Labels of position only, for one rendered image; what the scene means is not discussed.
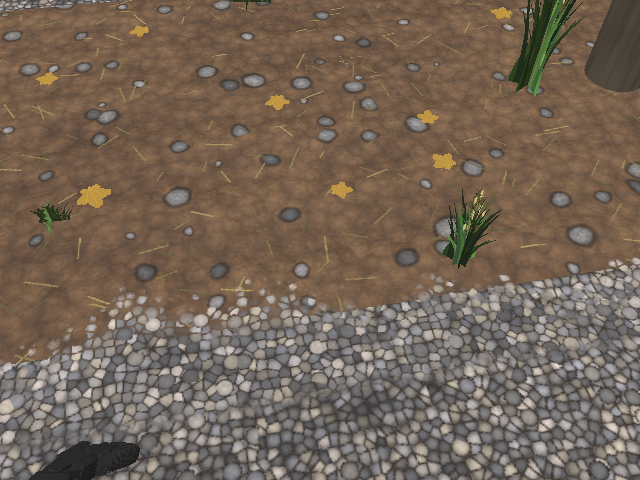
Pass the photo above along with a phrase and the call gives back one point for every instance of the robot left hand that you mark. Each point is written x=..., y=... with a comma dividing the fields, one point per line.
x=83, y=461

